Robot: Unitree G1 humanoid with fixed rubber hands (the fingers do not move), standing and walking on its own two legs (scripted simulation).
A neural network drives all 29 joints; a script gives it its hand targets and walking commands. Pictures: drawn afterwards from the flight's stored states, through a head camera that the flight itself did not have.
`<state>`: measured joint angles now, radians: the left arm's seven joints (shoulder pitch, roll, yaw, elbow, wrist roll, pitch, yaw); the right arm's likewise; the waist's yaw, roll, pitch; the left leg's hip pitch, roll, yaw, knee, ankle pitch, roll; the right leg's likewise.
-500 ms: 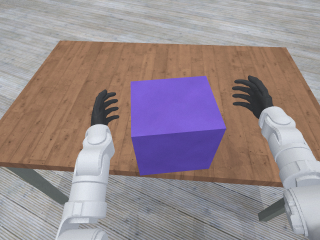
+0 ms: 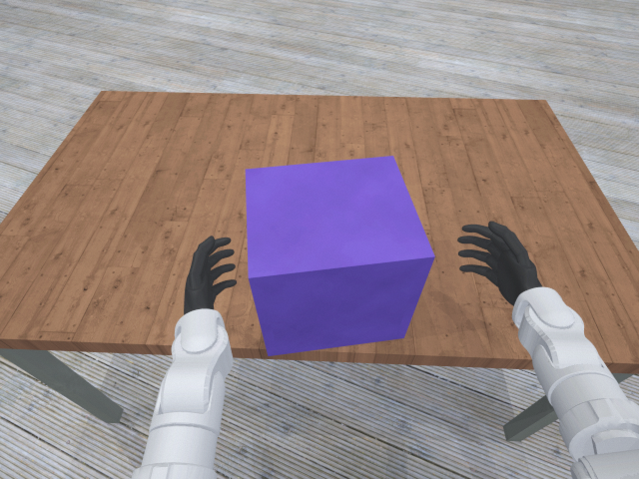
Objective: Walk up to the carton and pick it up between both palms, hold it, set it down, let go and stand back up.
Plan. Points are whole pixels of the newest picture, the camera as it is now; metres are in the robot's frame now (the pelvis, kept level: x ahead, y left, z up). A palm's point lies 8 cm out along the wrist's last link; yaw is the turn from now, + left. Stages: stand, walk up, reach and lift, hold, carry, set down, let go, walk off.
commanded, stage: set down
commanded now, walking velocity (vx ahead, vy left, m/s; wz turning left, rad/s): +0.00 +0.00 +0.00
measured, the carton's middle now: (329, 258) +0.43 +0.03 -0.02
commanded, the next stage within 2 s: let go in 1.78 s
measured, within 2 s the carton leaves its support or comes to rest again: neither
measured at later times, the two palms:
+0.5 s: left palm (209, 362) +0.24 +0.17 +0.00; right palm (526, 356) +0.28 -0.23 +0.00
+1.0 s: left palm (191, 398) +0.21 +0.19 -0.04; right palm (522, 403) +0.23 -0.22 -0.04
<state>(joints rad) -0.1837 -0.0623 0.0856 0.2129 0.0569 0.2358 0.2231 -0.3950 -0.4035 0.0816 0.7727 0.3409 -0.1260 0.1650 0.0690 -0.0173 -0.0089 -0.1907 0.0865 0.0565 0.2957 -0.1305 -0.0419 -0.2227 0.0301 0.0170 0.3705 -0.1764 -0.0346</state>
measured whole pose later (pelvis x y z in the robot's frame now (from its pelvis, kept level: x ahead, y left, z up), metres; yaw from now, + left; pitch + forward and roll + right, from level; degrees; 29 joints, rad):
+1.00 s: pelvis +0.02 +0.01 +0.00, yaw +0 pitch -2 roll +1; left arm 0.19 -0.01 0.01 0.41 0.05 -0.10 0.19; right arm 0.06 -0.34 0.12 0.80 0.30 -0.40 0.17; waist 0.05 -0.03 0.01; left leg -0.09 0.07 0.07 0.32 -0.18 -0.06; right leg -0.12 0.02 0.03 0.39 -0.23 -0.02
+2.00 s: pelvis +0.03 +0.04 +0.00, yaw +1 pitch -4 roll +0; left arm 0.20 0.18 0.02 0.51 0.02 0.12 0.01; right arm 0.17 -0.19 -0.01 0.73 -0.01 -0.21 0.02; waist 0.01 -0.01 0.06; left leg -0.05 0.05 0.06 0.33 -0.21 -0.03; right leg -0.03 -0.01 0.02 0.32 -0.21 0.01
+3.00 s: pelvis -0.02 +0.05 -0.01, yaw +3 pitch -3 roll -1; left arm 0.33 0.28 0.00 0.74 0.02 -0.01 0.00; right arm 0.41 -0.27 -0.01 0.71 -0.01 -0.03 0.01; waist -0.01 0.00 0.00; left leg -0.25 0.03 0.02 0.53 -0.23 0.00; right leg -0.21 -0.04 -0.01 0.49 -0.23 0.04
